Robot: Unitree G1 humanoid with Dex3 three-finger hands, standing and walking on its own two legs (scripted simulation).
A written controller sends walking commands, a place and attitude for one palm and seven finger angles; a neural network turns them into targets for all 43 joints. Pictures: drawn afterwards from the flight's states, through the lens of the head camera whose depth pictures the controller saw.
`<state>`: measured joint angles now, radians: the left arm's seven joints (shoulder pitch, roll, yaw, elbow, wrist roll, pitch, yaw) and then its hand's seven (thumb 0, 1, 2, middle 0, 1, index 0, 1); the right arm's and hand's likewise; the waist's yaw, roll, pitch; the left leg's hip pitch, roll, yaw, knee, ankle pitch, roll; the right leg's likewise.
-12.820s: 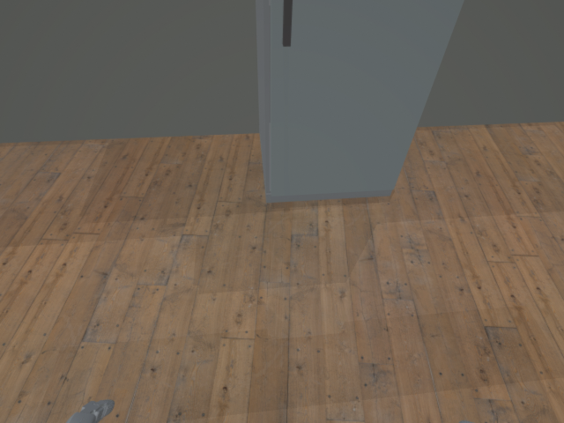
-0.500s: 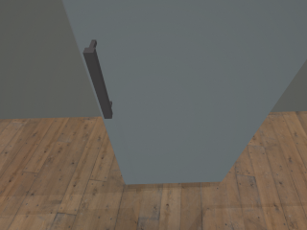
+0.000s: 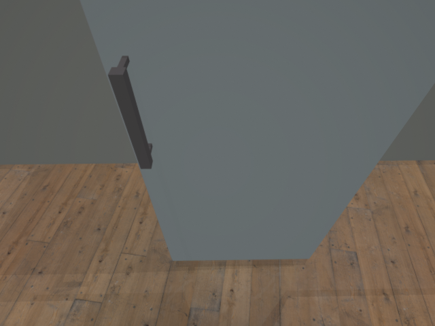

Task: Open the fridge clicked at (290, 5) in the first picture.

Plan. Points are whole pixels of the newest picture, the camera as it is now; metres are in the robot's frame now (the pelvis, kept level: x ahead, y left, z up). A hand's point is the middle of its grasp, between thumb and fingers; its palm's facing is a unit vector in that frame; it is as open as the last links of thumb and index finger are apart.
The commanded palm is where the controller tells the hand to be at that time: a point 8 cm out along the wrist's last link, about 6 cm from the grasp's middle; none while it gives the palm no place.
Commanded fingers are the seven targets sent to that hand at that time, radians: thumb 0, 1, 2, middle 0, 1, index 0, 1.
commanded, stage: look again from close up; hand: left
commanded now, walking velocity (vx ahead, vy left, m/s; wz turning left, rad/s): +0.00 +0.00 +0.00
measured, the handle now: (136, 118) +0.45 +0.19 +0.15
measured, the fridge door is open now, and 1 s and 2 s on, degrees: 0 0 0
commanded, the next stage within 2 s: raise the hand to about handle height in 0.20 s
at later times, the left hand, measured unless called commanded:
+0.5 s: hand (113, 288) +0.18 +0.20 -0.01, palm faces +0.27 -0.96 -0.12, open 7.5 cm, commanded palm +0.10 +0.24 -0.04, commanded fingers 0.00 0.64 0.79 -0.22 -0.47 -0.22 -0.47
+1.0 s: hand (92, 279) +0.18 +0.22 +0.04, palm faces +0.01 -1.00 -0.10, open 10.3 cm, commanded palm +0.14 +0.28 +0.04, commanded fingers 0.00 0.06 0.54 -0.26 -0.84 -0.26 -0.84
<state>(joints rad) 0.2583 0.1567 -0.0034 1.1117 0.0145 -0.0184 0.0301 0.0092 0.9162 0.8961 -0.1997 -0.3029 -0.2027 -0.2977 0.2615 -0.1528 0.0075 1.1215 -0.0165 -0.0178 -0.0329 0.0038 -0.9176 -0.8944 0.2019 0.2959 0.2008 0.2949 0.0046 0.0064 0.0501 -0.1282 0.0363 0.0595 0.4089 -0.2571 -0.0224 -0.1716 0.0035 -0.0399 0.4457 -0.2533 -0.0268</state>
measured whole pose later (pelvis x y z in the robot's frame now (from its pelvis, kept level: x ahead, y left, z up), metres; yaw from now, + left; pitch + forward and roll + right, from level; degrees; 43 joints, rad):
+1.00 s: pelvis -0.03 +0.02 -0.05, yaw +4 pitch +6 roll -2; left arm 0.30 0.26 0.16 -0.08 -0.25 -0.32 -0.29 0.01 0.29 0.63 -0.24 -0.70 -0.24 -0.70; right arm 0.21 -0.19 0.08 0.57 0.03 -0.23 -0.07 0.01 -0.90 -0.89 0.21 0.30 0.21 0.30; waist 0.03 0.04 -0.06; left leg -0.61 0.03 -0.03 0.95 -0.46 0.00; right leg -0.57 -0.02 -0.11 0.88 -0.42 -0.01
